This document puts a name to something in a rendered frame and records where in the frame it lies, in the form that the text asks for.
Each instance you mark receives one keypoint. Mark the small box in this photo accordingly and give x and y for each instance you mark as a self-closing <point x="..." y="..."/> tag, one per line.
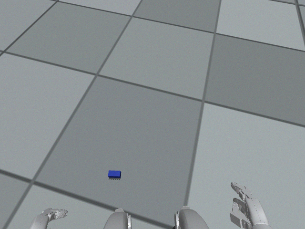
<point x="114" y="174"/>

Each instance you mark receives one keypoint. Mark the left robot hand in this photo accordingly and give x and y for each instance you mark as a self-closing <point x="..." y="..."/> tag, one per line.
<point x="41" y="221"/>

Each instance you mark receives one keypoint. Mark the right robot hand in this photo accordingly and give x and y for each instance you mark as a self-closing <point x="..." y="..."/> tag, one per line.
<point x="249" y="213"/>

